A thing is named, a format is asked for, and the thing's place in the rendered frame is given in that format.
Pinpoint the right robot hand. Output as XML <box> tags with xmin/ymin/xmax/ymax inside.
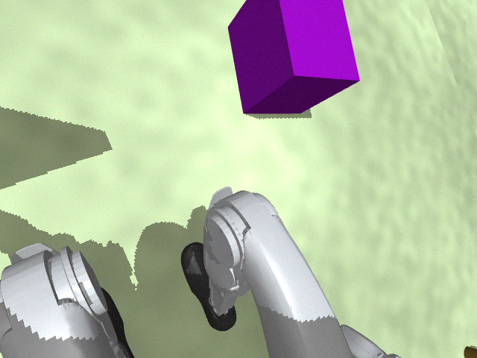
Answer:
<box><xmin>341</xmin><ymin>324</ymin><xmax>387</xmax><ymax>358</ymax></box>

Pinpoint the left robot foot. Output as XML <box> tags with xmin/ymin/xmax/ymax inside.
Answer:
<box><xmin>101</xmin><ymin>288</ymin><xmax>135</xmax><ymax>358</ymax></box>

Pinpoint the right robot foot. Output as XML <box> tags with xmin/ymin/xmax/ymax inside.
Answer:
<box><xmin>181</xmin><ymin>242</ymin><xmax>236</xmax><ymax>331</ymax></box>

